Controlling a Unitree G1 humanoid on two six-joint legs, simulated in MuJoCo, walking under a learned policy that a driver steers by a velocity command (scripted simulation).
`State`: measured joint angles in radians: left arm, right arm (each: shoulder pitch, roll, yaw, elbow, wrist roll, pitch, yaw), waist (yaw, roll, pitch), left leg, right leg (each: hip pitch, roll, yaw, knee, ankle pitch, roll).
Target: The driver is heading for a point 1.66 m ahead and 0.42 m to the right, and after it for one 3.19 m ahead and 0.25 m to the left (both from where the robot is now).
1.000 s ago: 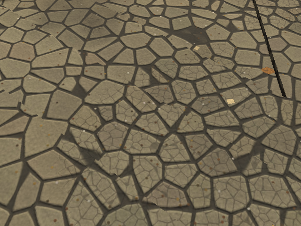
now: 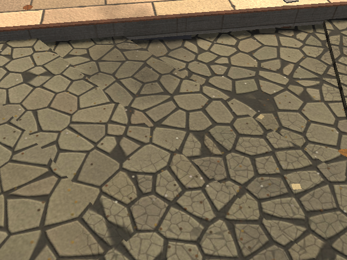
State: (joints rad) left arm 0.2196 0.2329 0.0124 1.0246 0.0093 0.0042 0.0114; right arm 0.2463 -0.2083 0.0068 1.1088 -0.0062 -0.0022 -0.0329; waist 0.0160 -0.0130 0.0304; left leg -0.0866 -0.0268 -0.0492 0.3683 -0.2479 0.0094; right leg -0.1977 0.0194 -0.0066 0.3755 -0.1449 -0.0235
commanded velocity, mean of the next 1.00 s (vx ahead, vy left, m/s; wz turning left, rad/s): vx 0.01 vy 0.00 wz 0.00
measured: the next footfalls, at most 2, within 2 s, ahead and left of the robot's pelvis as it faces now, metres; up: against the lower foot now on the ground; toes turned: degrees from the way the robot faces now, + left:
right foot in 1.26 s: +0.16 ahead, -0.11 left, +0.00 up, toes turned -4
left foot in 1.76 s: +0.51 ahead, +0.03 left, -0.02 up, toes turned +2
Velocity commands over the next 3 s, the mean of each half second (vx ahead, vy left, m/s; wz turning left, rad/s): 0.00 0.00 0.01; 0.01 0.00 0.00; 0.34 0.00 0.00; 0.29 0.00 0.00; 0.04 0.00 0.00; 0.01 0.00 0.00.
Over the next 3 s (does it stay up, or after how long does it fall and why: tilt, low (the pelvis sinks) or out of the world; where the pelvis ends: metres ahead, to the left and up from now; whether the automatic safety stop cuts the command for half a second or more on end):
stays up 0.51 -0.10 -0.03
